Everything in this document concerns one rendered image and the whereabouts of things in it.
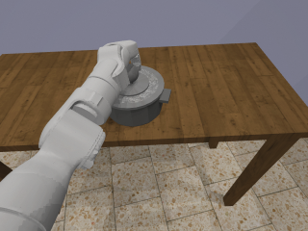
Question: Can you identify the left robot forearm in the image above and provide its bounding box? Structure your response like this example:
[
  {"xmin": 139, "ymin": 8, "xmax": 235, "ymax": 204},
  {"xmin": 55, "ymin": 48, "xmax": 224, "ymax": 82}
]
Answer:
[{"xmin": 38, "ymin": 42, "xmax": 130, "ymax": 148}]

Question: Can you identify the left robot upper arm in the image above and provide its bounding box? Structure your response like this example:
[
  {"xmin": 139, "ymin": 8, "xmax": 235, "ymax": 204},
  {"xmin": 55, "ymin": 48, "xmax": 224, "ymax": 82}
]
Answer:
[{"xmin": 0, "ymin": 109, "xmax": 106, "ymax": 231}]

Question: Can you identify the lid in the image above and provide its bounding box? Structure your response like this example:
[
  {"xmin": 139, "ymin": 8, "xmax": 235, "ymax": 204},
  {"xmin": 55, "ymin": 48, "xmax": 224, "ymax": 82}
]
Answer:
[{"xmin": 112, "ymin": 65, "xmax": 165, "ymax": 111}]

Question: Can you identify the table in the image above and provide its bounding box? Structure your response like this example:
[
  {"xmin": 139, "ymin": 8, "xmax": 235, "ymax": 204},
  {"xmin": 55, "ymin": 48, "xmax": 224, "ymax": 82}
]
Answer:
[{"xmin": 0, "ymin": 42, "xmax": 308, "ymax": 214}]

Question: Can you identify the pot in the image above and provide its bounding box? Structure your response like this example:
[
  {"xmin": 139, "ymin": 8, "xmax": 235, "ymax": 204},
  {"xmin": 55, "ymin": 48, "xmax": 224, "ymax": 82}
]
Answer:
[{"xmin": 110, "ymin": 89, "xmax": 171, "ymax": 127}]

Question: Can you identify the knob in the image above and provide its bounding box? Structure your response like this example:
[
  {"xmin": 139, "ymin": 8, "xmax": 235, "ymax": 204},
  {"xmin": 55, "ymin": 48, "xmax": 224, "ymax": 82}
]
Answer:
[{"xmin": 126, "ymin": 64, "xmax": 139, "ymax": 83}]

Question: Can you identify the robot left hand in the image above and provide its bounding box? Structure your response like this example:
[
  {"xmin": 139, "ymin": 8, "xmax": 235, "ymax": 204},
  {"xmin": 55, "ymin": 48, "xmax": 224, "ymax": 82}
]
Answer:
[{"xmin": 103, "ymin": 39, "xmax": 141, "ymax": 85}]

